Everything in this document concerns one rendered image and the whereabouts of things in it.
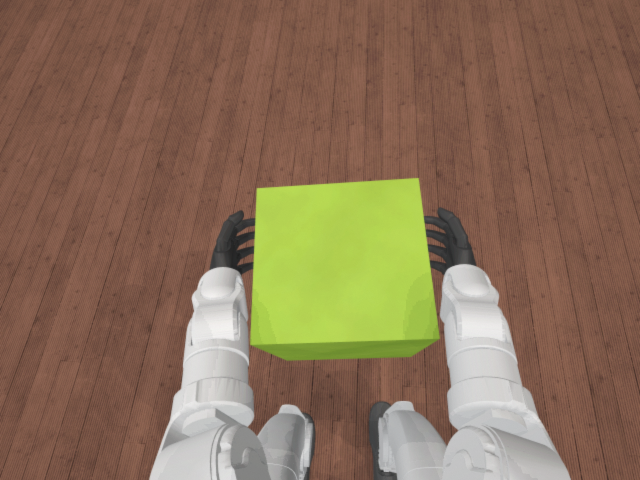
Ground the robot left forearm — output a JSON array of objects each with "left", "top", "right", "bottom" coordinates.
[{"left": 149, "top": 267, "right": 254, "bottom": 480}]

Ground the left robot hand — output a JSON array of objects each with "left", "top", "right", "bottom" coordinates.
[{"left": 210, "top": 210, "right": 255, "bottom": 275}]

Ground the robot right forearm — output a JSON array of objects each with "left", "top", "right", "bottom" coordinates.
[{"left": 440, "top": 264, "right": 571, "bottom": 479}]

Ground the robot right upper arm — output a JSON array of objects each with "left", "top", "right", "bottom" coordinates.
[{"left": 442, "top": 424, "right": 571, "bottom": 480}]

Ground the robot left upper arm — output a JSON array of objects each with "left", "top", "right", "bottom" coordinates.
[{"left": 150, "top": 423, "right": 271, "bottom": 480}]

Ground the right robot hand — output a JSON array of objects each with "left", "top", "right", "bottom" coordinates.
[{"left": 424, "top": 207, "right": 476, "bottom": 275}]

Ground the right robot shin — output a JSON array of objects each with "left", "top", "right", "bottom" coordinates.
[{"left": 378, "top": 401, "right": 415, "bottom": 473}]

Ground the robot right foot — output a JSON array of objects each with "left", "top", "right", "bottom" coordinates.
[{"left": 369, "top": 401, "right": 397, "bottom": 480}]

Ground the carton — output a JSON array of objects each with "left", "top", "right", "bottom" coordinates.
[{"left": 250, "top": 178, "right": 440, "bottom": 361}]

